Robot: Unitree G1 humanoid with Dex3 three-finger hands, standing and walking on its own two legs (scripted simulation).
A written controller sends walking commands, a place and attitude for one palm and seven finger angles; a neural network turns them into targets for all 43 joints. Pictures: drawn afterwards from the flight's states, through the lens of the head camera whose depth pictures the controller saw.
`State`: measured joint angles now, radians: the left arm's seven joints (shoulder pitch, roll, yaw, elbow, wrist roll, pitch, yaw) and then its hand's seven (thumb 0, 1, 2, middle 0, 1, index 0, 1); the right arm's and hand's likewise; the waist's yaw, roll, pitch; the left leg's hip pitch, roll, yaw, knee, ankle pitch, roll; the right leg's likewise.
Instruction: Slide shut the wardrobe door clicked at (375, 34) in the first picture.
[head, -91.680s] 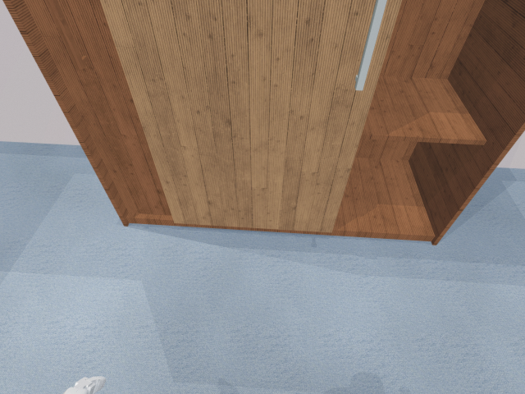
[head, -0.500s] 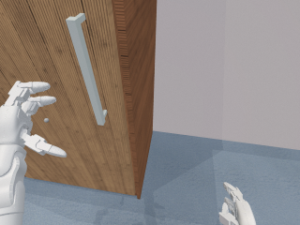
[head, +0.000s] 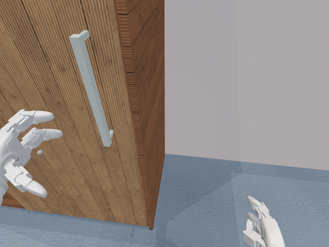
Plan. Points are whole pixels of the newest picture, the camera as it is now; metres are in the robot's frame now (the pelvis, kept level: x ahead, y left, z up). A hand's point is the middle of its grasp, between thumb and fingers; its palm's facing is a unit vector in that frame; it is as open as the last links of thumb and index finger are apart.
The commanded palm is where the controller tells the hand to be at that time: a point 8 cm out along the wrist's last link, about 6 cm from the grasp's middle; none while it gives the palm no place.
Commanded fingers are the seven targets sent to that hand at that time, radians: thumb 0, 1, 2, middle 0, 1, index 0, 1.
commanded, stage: draw the hand back to the body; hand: left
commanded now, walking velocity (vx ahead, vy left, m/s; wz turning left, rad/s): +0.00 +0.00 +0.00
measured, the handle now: (98, 97) +0.40 +0.22 +0.19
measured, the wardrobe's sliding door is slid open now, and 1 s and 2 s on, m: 0.01 0.01 0.01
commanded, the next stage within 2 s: step back with the hand held close in 1.24 s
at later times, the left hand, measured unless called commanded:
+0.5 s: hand (38, 163) +0.21 +0.27 +0.17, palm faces +0.45 -0.84 -0.31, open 12.4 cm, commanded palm +0.15 +0.31 +0.18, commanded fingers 0.00 0.28 0.60 -0.22 -0.66 -0.22 -0.66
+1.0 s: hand (44, 166) +0.20 +0.26 +0.17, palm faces +0.42 -0.83 -0.36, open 7.8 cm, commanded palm +0.15 +0.29 +0.18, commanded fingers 0.00 0.90 0.90 -0.20 -0.30 -0.20 -0.30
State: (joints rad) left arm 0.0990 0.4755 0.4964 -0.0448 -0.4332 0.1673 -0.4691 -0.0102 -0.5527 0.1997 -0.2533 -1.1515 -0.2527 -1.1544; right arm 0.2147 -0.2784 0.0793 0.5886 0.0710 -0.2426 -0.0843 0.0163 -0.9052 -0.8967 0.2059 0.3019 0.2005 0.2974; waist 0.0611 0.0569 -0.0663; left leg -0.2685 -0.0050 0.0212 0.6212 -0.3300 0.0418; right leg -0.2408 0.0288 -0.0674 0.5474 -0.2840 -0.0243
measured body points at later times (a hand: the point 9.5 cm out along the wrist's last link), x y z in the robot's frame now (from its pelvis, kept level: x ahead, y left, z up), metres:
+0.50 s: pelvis +0.00 +0.01 +0.01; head -0.02 +0.00 +0.46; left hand +0.18 +0.31 +0.19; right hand +0.18 -0.20 -0.07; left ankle +0.00 +0.09 -0.73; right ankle +0.01 -0.11 -0.73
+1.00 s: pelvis +0.01 +0.00 +0.01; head -0.02 -0.01 +0.46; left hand +0.17 +0.30 +0.19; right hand +0.20 -0.22 -0.06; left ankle +0.00 +0.09 -0.73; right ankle +0.01 -0.11 -0.73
